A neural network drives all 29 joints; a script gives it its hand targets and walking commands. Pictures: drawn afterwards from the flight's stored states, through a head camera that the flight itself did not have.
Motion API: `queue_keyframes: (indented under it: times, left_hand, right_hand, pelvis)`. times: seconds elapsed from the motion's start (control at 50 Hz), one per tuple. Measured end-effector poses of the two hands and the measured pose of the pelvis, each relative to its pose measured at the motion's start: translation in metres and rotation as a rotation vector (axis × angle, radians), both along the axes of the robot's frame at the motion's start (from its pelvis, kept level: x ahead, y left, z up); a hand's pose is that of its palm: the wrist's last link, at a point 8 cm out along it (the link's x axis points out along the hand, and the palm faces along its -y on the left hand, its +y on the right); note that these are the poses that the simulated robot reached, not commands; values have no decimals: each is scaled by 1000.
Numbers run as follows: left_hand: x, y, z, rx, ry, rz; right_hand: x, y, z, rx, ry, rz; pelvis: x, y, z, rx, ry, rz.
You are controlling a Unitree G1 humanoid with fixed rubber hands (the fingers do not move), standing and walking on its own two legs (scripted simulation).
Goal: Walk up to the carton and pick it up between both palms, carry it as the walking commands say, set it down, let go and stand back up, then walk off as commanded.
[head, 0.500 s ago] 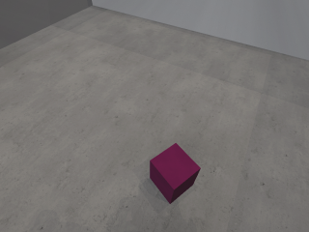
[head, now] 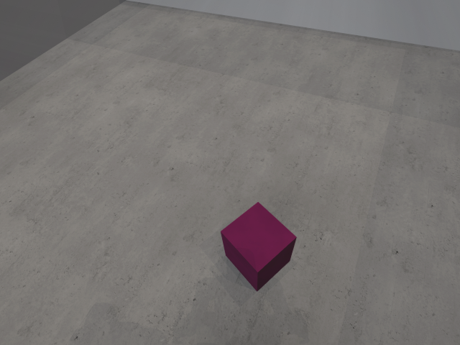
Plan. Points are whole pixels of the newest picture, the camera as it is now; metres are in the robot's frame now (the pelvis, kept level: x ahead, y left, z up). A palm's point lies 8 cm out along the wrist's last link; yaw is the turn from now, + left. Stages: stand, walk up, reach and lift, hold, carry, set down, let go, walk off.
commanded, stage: walk up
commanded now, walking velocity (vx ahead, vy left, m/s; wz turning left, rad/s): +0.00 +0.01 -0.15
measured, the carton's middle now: (257, 247) +0.57 -0.06 -0.65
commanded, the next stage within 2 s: none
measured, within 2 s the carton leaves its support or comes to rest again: neither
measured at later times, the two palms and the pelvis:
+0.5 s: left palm out of the picture +0.09 +0.26 -0.14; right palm out of the picture +0.04 -0.22 -0.15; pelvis +0.00 +0.02 -0.02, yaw -6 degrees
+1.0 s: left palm out of the picture +0.06 +0.24 -0.14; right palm out of the picture +0.05 -0.24 -0.13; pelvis +0.00 +0.01 +0.00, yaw -8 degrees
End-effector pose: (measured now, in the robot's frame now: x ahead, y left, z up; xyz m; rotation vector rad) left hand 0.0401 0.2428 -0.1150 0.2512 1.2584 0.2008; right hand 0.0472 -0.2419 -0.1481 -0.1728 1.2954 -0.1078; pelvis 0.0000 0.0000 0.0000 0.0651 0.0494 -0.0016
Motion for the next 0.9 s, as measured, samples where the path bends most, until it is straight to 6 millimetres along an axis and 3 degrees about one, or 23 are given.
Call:
queue_keyframes:
  times: [0.12,0.2,0.36,0.46,0.56,0.72,0.9]
  left_hand:
    - [-21,10,-11,-37,26,22]
    - [-22,24,-27,-62,27,10]
    - [13,30,-28,-69,-36,-37]
    - [39,21,-24,-44,-60,-90]
    - [57,3,-22,1,-69,-139]
    - [34,-10,-1,5,-41,-112]
    - [9,-8,-10,-36,9,-106]
  right_hand:
    - [3,10,7,-36,-16,13]
    - [0,19,6,-71,-47,3]
    - [-11,35,11,-64,-57,-52]
    - [-9,26,2,-45,-76,-88]
    - [-7,4,-19,-16,-79,-119]
    - [8,-12,0,-1,-107,-108]
    - [14,-13,17,-42,-131,-99]
  pelvis:
    - [-4,14,-2,-27,-5,-3]
    - [-6,31,-12,-66,-18,-15]
    - [-3,35,-10,-71,-54,-33]
    - [0,25,-14,-47,-50,-75]
    - [3,6,-25,-19,-37,-120]
    - [1,-8,-5,4,-34,-123]
    - [-4,-2,0,-12,-40,-130]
